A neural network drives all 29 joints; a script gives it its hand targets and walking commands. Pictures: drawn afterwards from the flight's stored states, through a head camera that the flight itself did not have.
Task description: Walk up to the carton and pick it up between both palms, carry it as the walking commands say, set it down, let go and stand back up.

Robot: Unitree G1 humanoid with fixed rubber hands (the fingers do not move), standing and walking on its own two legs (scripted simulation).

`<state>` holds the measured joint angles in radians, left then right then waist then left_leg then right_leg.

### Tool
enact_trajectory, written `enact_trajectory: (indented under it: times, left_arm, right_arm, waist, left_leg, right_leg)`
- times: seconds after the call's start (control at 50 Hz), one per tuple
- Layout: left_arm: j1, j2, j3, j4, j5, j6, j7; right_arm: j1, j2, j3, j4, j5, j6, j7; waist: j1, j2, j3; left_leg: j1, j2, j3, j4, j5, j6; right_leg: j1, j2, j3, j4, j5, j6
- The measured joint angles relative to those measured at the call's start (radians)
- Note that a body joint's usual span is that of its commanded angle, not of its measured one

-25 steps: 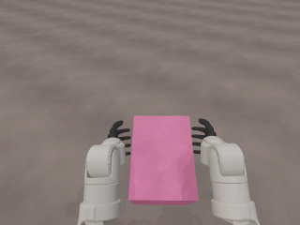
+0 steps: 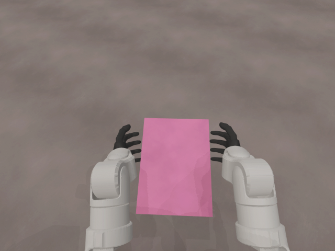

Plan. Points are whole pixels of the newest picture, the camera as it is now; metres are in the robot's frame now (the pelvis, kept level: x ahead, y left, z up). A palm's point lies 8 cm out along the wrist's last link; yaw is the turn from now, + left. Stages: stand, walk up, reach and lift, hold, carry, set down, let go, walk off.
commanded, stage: carry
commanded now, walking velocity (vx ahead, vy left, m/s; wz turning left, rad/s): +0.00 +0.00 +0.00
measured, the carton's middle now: (175, 169) +0.31 +0.01 -0.04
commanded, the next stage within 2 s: none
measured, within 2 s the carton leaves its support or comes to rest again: neither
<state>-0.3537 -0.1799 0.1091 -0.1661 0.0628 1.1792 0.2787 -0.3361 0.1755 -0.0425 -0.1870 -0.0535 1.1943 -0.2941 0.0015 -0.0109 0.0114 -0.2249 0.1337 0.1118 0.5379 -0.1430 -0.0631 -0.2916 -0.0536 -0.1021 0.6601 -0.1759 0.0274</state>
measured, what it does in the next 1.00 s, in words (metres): walks ahead: left foot, then right foot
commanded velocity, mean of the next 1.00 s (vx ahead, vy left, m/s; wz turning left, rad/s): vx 0.00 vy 0.00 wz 0.00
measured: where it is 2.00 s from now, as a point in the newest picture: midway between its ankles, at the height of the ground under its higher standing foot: (178, 214)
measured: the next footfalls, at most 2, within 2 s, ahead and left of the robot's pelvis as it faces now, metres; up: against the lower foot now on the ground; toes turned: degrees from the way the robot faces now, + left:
left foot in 0.22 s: +0.18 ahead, +0.05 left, +0.01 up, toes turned +10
right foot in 0.40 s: +0.26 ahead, -0.11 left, +0.00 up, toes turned +0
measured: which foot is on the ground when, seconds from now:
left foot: down 0.00-0.04, up 0.06-0.20, down 0.22-1.00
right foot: down 0.00-0.22, up 0.24-0.38, down 0.40-0.94, up 0.96-1.00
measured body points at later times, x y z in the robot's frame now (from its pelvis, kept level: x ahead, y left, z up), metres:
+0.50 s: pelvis +0.21 -0.05 -0.03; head +0.25 -0.07 +0.42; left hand +0.50 +0.10 +0.03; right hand +0.52 -0.15 +0.03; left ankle +0.13 +0.06 -0.75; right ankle +0.22 -0.11 -0.76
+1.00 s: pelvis +0.30 -0.04 -0.02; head +0.33 -0.05 +0.43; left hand +0.59 +0.10 +0.05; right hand +0.61 -0.15 +0.05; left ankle +0.15 +0.04 -0.73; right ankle +0.26 -0.11 -0.74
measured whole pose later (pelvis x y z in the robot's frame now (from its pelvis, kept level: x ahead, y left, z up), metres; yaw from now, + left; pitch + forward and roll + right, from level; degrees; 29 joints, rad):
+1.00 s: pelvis +0.30 -0.04 -0.02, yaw +3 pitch +6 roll -1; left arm -0.22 -0.14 0.04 -0.32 0.02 1.23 0.29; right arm -0.25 0.15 0.01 -0.28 0.00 1.21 -0.29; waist -0.01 0.03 -0.06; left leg -0.17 0.03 0.15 0.61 -0.36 0.06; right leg -0.36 0.05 -0.10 0.68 -0.37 -0.01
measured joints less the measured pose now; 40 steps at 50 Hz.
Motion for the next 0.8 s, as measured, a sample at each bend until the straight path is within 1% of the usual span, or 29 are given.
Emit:
enact_trajectory:
  times: [0.04,0.06,0.1,0.12,0.14,0.16,0.18,0.2,0.22,0.24,0.26,0.28,0.3,0.32,0.36,0.38,0.4,0.42,0.44,0.46,0.5,0.54,0.56,0.64,0.74,0.8]
  left_arm:
    - [0.004,0.001,0.004,-0.022,-0.007,0.004,-0.001]
    - [-0.001,-0.001,-0.001,-0.038,-0.009,0.007,0.001]
    - [-0.032,-0.012,-0.017,-0.073,-0.016,0.006,0.003]
    - [-0.051,-0.020,-0.026,-0.091,-0.021,-0.001,0.003]
    - [-0.068,-0.027,-0.039,-0.105,-0.025,-0.011,-0.001]
    - [-0.082,-0.033,-0.055,-0.115,-0.025,-0.020,-0.004]
    - [-0.087,-0.035,-0.067,-0.120,-0.019,-0.029,-0.005]
    - [-0.080,-0.032,-0.071,-0.126,-0.011,-0.036,-0.007]
    - [-0.065,-0.025,-0.068,-0.130,0.001,-0.041,-0.008]
    - [-0.044,-0.016,-0.056,-0.129,0.013,-0.046,-0.007]
    - [-0.025,-0.008,-0.040,-0.114,0.025,-0.053,-0.005]
    - [-0.006,-0.002,-0.026,-0.091,0.034,-0.057,-0.006]
    - [0.012,0.004,-0.016,-0.067,0.030,-0.054,-0.015]
    - [0.025,0.008,-0.012,-0.044,0.020,-0.044,-0.023]
    - [0.045,0.014,-0.021,-0.007,0.008,-0.013,-0.023]
    - [0.055,0.017,-0.027,-0.006,0.000,0.003,-0.021]
    - [0.063,0.019,-0.029,-0.016,-0.008,0.017,-0.021]
    - [0.070,0.020,-0.030,-0.025,-0.015,0.024,-0.023]
    - [0.079,0.022,-0.034,-0.028,-0.020,0.021,-0.027]
    - [0.087,0.024,-0.039,-0.032,-0.026,0.018,-0.030]
    - [0.087,0.025,-0.051,-0.049,-0.032,0.017,-0.032]
    - [0.072,0.021,-0.056,-0.082,-0.040,0.015,-0.029]
    - [0.062,0.018,-0.057,-0.098,-0.042,0.011,-0.027]
    - [0.032,0.009,-0.063,-0.146,-0.036,-0.009,-0.019]
    - [0.047,0.014,-0.091,-0.176,-0.020,-0.013,-0.011]
    - [0.063,0.018,-0.103,-0.173,-0.017,0.010,-0.011]
  right_arm:
    - [0.002,-0.001,0.010,-0.016,0.000,0.001,0.001]
    - [0.006,-0.003,0.011,-0.036,-0.001,0.001,-0.001]
    - [0.009,-0.005,-0.006,-0.097,-0.002,-0.011,-0.013]
    - [0.008,-0.004,-0.021,-0.132,-0.002,-0.023,-0.020]
    - [0.004,-0.003,-0.039,-0.162,-0.008,-0.037,-0.026]
    - [0.001,-0.001,-0.056,-0.183,-0.016,-0.050,-0.029]
    - [-0.005,0.001,-0.069,-0.194,-0.017,-0.059,-0.027]
    - [-0.010,0.003,-0.071,-0.192,-0.014,-0.065,-0.022]
    - [-0.020,0.006,-0.063,-0.179,-0.008,-0.063,-0.017]
    - [-0.028,0.010,-0.046,-0.156,-0.001,-0.056,-0.010]
    - [-0.032,0.011,-0.027,-0.126,0.008,-0.052,0.001]
    - [-0.031,0.010,-0.011,-0.102,0.012,-0.042,0.009]
    - [-0.024,0.007,0.001,-0.076,0.010,-0.034,0.014]
    - [-0.014,0.004,0.004,-0.053,0.004,-0.025,0.018]
    - [0.002,-0.001,0.003,-0.009,-0.005,-0.008,0.025]
    - [0.010,-0.003,0.006,0.003,-0.008,-0.001,0.024]
    - [0.015,-0.005,0.011,0.007,-0.010,0.004,0.022]
    - [0.019,-0.007,0.016,0.004,-0.012,0.005,0.021]
    - [0.026,-0.009,0.018,0.001,-0.012,0.003,0.022]
    - [0.033,-0.011,0.020,-0.003,-0.012,0.000,0.022]
    - [0.041,-0.013,0.015,-0.023,-0.010,-0.008,0.017]
    - [0.039,-0.013,0.009,-0.057,-0.007,-0.021,0.005]
    - [0.035,-0.012,0.006,-0.076,-0.006,-0.027,0.000]
    - [0.007,-0.003,-0.014,-0.134,0.001,-0.043,-0.011]
    - [0.008,-0.003,-0.019,-0.155,0.007,-0.050,0.004]
    - [0.021,-0.007,-0.019,-0.126,0.005,-0.051,0.014]
  waist:
    - [0.013,-0.004,0.014]
    - [0.017,-0.010,0.013]
    - [0.012,-0.044,0.015]
    - [0.003,-0.060,0.022]
    - [-0.010,-0.066,0.030]
    - [-0.021,-0.062,0.036]
    - [-0.029,-0.050,0.038]
    - [-0.032,-0.029,0.035]
    - [-0.031,0.006,0.026]
    - [-0.026,0.029,0.007]
    - [-0.025,0.029,-0.012]
    - [-0.024,0.031,-0.029]
    - [-0.026,0.021,-0.038]
    - [-0.024,0.011,-0.039]
    - [-0.020,0.004,-0.034]
    - [-0.016,0.007,-0.025]
    - [-0.007,0.008,-0.011]
    - [0.000,0.014,0.005]
    - [0.003,0.031,0.012]
    - [0.004,0.046,0.009]
    - [0.010,0.059,-0.001]
    - [0.016,0.045,0.005]
    - [0.016,0.031,0.010]
    - [-0.003,-0.023,0.014]
    - [-0.019,-0.081,-0.026]
    - [-0.024,-0.083,-0.059]
  left_leg:
    - [-0.044,0.005,0.002,0.081,0.113,0.013]
    - [-0.079,0.002,-0.003,0.139,0.113,0.023]
    - [-0.159,-0.048,-0.016,0.243,-0.133,0.038]
    - [-0.192,-0.076,-0.010,0.249,-0.220,0.043]
    - [-0.218,-0.098,0.002,0.224,-0.262,0.045]
    - [-0.238,-0.115,0.017,0.182,-0.259,0.049]
    - [-0.246,-0.128,0.036,0.122,-0.207,0.055]
    - [-0.232,-0.133,0.060,0.038,-0.087,0.061]
    - [-0.201,-0.126,0.073,-0.048,0.145,0.079]
    - [-0.171,-0.106,0.078,-0.047,0.173,0.111]
    - [-0.153,-0.101,0.086,-0.007,0.013,0.137]
    - [-0.133,-0.102,0.090,0.016,-0.103,0.145]
    - [-0.117,-0.113,0.091,0.031,-0.146,0.143]
    - [-0.094,-0.126,0.087,0.027,-0.163,0.135]
    - [-0.046,-0.145,0.068,-0.005,-0.175,0.118]
    - [-0.029,-0.146,0.056,-0.009,-0.180,0.111]
    - [-0.016,-0.145,0.051,0.001,-0.192,0.103]
    - [-0.005,-0.139,0.045,0.022,-0.212,0.094]
    - [-0.001,-0.125,0.032,0.043,-0.234,0.084]
    - [-0.007,-0.112,0.016,0.058,-0.251,0.081]
    - [-0.026,-0.106,-0.027,0.077,-0.286,0.079]
    - [-0.043,-0.110,-0.047,0.094,-0.300,0.073]
    - [-0.050,-0.113,-0.047,0.092,-0.285,0.072]
    - [-0.065,-0.118,-0.038,0.069,-0.193,0.074]
    - [-0.039,-0.125,-0.009,0.052,-0.214,0.077]
    - [-0.025,-0.132,0.005,0.060,-0.220,0.080]
  right_leg:
    - [0.060,0.004,-0.003,-0.110,0.032,-0.009]
    - [0.086,0.004,-0.003,-0.159,0.036,-0.017]
    - [0.112,-0.021,-0.013,-0.191,0.006,-0.031]
    - [0.125,-0.035,-0.027,-0.188,-0.018,-0.036]
    - [0.144,-0.043,-0.048,-0.181,-0.041,-0.036]
    - [0.163,-0.043,-0.070,-0.167,-0.062,-0.032]
    - [0.177,-0.035,-0.084,-0.138,-0.080,-0.023]
    - [0.176,-0.021,-0.085,-0.077,-0.091,-0.014]
    - [0.153,0.003,-0.074,0.028,-0.092,-0.007]
    - [0.109,0.021,-0.049,0.157,-0.121,-0.004]
    - [0.059,0.033,-0.004,0.267,-0.207,-0.011]
    - [0.012,0.050,0.039,0.343,-0.273,-0.022]
    - [-0.026,0.057,0.075,0.379,-0.312,-0.033]
    - [-0.054,0.063,0.101,0.364,-0.326,-0.042]
    - [-0.095,0.060,0.105,0.227,-0.314,-0.045]
    - [-0.102,0.057,0.093,0.112,-0.283,-0.041]
    - [-0.103,0.052,0.079,-0.013,-0.207,-0.038]
    - [-0.099,0.051,0.063,-0.055,-0.058,-0.056]
    - [-0.091,0.061,0.045,-0.047,-0.029,-0.081]
    - [-0.088,0.073,0.032,-0.043,-0.054,-0.097]
    - [-0.086,0.093,0.016,-0.057,-0.108,-0.115]
    - [-0.082,0.103,0.011,-0.088,-0.110,-0.125]
    - [-0.080,0.105,0.011,-0.103,-0.106,-0.129]
    - [-0.073,0.112,0.001,-0.134,-0.110,-0.141]
    - [-0.068,0.104,0.011,-0.104,-0.156,-0.144]
    - [-0.060,0.093,0.014,-0.079,-0.184,-0.131]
